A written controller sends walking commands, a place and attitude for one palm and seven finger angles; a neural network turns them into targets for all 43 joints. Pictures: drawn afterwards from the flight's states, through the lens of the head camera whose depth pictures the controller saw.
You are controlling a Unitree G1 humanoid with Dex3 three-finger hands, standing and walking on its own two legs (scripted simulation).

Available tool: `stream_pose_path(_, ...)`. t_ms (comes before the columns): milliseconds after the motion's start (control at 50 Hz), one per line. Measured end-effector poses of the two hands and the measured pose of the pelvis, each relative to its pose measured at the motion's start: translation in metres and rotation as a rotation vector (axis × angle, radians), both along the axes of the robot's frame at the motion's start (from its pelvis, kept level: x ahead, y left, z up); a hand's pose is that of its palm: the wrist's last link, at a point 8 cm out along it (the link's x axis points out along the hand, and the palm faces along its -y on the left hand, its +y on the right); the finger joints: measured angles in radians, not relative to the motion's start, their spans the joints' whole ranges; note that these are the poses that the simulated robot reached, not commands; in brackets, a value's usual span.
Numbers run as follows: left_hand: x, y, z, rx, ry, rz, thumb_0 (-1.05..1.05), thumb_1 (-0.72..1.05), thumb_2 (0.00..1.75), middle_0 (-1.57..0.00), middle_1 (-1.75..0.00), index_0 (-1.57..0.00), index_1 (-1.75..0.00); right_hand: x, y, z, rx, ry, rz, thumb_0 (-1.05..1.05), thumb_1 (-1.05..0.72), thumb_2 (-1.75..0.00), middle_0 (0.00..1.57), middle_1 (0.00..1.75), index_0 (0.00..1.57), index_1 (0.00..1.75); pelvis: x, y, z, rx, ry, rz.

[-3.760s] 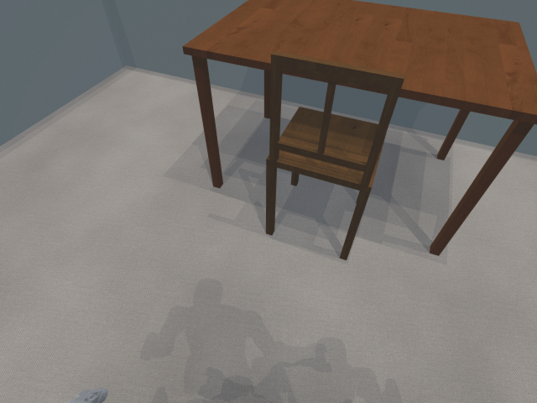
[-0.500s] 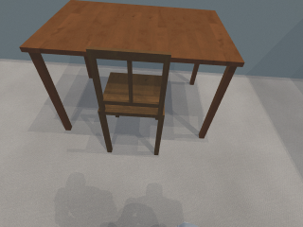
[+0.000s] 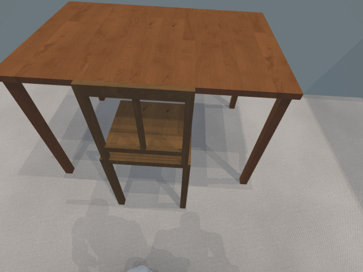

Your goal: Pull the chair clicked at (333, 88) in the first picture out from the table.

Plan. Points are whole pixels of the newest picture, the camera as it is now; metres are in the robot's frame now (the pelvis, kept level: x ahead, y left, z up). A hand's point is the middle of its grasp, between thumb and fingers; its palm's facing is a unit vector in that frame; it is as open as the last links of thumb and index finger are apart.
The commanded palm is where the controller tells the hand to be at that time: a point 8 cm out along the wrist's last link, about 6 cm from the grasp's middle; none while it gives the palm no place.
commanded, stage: take the last steps up to it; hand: left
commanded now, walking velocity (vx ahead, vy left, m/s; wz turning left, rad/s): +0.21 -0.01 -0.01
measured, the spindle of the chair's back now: (139, 125) +0.59 +0.17 -0.10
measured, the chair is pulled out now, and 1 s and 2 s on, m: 0.00 0.00 0.00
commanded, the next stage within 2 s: come to a stop and stand still in 0.12 s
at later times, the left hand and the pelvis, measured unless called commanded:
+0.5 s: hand (112, 262) +0.18 +0.19 -0.18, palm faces +0.02 -0.97 -0.23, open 7.3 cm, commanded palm none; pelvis +0.15 +0.00 -0.01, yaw -1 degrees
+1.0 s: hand out of the picture +0.14 +0.23 -0.18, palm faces +0.09 -0.98 -0.20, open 7.4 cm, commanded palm none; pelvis +0.09 +0.04 -0.01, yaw +1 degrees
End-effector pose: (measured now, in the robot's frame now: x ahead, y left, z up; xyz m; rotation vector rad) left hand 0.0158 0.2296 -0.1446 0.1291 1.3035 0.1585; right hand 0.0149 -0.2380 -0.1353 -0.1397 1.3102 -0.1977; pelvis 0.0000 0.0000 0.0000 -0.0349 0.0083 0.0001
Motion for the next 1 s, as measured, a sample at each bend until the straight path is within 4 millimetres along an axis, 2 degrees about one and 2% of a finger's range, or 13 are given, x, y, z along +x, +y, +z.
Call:
stream_pose_path(100,-0.004,0.008,-0.020,-0.055,0.111,0.045,0.00,0.92,0.90,-0.20,-0.30,-0.20,-0.30,0.086,0.013,0.005,-0.041,-0.123,0.073,0.01,-0.91,-0.90,0.19,0.30,0.19,0.30,0.042,0.017,-0.010,-0.019,-0.011,-0.005)
stream_pose_path(160,0.007,0.014,-0.026,-0.071,0.162,0.045,0.00,0.92,0.90,-0.20,-0.30,-0.20,-0.30,0.114,0.025,0.007,-0.050,-0.158,0.082,0.00,-0.91,-0.90,0.19,0.30,0.19,0.30,0.063,0.024,-0.012,0.001,-0.017,-0.014)
stream_pose_path(220,0.035,0.018,-0.019,-0.071,0.151,0.036,0.00,0.91,0.90,-0.20,-0.30,-0.20,-0.30,0.123,0.035,0.010,-0.045,-0.136,0.060,0.00,-0.92,-0.90,0.20,0.30,0.19,0.30,0.082,0.028,-0.005,0.009,-0.015,-0.014)
stream_pose_path(280,0.069,0.019,-0.011,-0.063,0.111,0.031,0.01,0.91,0.90,-0.20,-0.30,-0.20,-0.30,0.124,0.035,0.013,-0.050,-0.085,0.042,0.00,-0.94,-0.90,0.20,0.30,0.20,0.30,0.100,0.029,0.002,0.019,-0.011,-0.014)
stream_pose_path(380,0.117,0.015,-0.006,-0.024,0.073,0.022,0.01,0.92,0.90,-0.20,-0.30,-0.20,-0.30,0.122,0.038,0.006,-0.019,0.030,0.035,0.00,-0.94,-0.90,0.20,0.30,0.20,0.30,0.124,0.022,0.004,0.027,-0.015,-0.001)
stream_pose_path(500,0.159,0.007,-0.004,0.042,0.050,-0.012,0.01,0.92,0.90,-0.20,-0.30,-0.20,-0.30,0.127,0.026,-0.018,0.043,0.103,-0.020,0.01,-0.92,-0.90,0.20,0.30,0.20,0.30,0.145,-0.001,-0.007,0.053,-0.026,-0.011)
stream_pose_path(580,0.175,-0.002,0.001,0.080,0.019,-0.025,0.00,0.92,0.90,-0.20,-0.30,-0.20,-0.30,0.136,0.009,-0.032,0.061,0.113,-0.045,0.01,-0.91,-0.90,0.20,0.30,0.20,0.30,0.148,-0.011,-0.012,0.052,-0.018,-0.005)
stream_pose_path(720,0.180,-0.006,0.015,0.090,-0.044,-0.008,0.00,0.91,0.90,-0.20,-0.30,-0.20,-0.30,0.161,-0.010,-0.025,0.033,0.050,0.006,0.01,-0.91,-0.90,0.20,0.30,0.20,0.30,0.134,-0.009,-0.004,0.061,-0.015,0.005)
stream_pose_path(840,0.164,0.009,0.014,0.070,-0.084,0.003,0.00,0.90,0.90,-0.21,-0.30,-0.21,-0.30,0.174,-0.002,-0.011,0.006,-0.044,0.059,0.01,-0.91,-0.90,0.20,0.30,0.19,0.30,0.115,0.005,-0.003,0.061,-0.020,0.010)
stream_pose_path(920,0.143,0.030,-0.001,0.041,-0.079,0.019,0.00,0.90,0.90,-0.21,-0.30,-0.21,-0.30,0.167,0.016,-0.005,-0.023,-0.098,0.079,0.01,-0.91,-0.90,0.19,0.30,0.19,0.30,0.102,0.022,-0.010,0.036,-0.025,0.008)
stream_pose_path(1000,0.116,0.048,-0.009,0.018,-0.024,0.042,0.00,0.91,0.90,-0.20,-0.30,-0.20,-0.30,0.140,0.040,0.004,-0.032,-0.082,0.081,0.01,-0.91,-0.90,0.20,0.30,0.19,0.30,0.092,0.036,-0.006,0.032,-0.034,0.012)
